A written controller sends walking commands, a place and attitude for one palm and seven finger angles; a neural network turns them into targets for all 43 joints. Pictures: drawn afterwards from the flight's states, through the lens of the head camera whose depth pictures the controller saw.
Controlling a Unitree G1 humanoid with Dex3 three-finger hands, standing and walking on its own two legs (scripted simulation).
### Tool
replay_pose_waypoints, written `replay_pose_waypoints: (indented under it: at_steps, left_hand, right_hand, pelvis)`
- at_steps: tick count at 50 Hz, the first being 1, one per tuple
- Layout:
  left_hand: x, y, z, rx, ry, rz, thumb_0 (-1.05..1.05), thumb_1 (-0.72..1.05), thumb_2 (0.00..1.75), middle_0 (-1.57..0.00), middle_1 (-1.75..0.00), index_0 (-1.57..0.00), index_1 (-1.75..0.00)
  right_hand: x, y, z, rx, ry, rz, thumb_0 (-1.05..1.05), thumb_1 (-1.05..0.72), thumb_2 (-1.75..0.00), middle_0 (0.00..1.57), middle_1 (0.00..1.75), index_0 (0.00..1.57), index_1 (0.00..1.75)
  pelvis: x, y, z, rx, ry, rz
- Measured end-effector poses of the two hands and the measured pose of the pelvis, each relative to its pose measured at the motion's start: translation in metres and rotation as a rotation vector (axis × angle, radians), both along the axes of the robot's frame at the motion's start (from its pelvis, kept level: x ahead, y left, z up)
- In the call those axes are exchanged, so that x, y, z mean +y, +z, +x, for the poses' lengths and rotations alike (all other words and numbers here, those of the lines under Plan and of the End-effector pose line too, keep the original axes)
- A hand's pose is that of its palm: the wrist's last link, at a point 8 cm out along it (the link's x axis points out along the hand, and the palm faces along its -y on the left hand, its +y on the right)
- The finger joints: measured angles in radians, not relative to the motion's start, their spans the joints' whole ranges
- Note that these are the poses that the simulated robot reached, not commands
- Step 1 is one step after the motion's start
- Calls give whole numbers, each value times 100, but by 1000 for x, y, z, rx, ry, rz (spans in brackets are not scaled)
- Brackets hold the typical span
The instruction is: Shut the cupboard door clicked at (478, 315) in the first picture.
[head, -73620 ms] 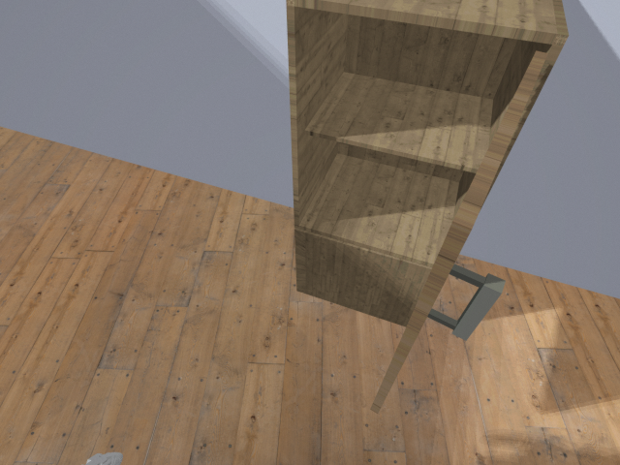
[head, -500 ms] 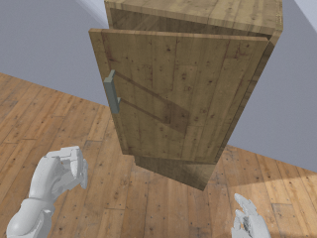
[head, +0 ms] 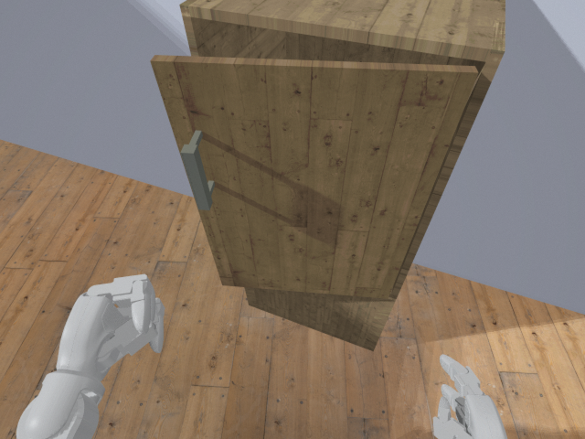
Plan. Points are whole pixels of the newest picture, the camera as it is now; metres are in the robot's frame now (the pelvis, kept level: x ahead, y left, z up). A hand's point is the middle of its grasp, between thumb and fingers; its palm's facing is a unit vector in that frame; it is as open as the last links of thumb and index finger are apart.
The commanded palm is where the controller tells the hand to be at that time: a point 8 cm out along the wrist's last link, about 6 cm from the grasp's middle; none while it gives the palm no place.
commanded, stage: bring the fist close to the handle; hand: left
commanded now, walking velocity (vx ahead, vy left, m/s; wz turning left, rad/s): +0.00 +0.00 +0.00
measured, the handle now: (201, 171) +0.49 +0.19 +0.09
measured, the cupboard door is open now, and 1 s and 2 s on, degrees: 16 16 13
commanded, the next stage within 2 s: push the door shut along its arc in 1.34 s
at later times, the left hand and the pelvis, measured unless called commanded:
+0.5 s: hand (189, 264) +0.31 +0.16 +0.09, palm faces -0.04 -1.00 -0.02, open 3.1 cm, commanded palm +0.29 +0.21 +0.09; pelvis -0.01 +0.00 +0.00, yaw -1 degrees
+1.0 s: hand (213, 217) +0.39 +0.15 +0.09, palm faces -0.04 -1.00 -0.01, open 3.1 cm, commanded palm +0.36 +0.20 +0.09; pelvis -0.01 +0.00 +0.00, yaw -1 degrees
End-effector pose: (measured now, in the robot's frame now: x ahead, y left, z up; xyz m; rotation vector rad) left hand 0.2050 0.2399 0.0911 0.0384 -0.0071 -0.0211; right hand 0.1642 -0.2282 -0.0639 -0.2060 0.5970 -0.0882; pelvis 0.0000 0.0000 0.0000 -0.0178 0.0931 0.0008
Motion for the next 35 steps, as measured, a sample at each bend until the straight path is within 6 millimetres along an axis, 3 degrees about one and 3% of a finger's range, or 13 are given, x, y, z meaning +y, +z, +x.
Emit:
replay_pose_waypoints:
  at_steps: [10, 35]
  left_hand:
    - [-10, 2, 37, -22, -27, -15, 2, 90, 90, -130, -150, -130, -150]
    - [-25, 1, 117, -7, -7, -13, 2, 89, 90, -130, -150, -130, -150]
  right_hand:
    - [2, -7, -8, 32, -2, 3, 2, -90, -90, 20, 30, 21, 30]
    - [-14, -20, -40, 186, -76, -5, 2, -90, -90, 20, 30, 20, 30]
  pelvis:
    - [1, 0, -6, 0, 2, 4]
    - [1, 5, -6, 14, -19, 17]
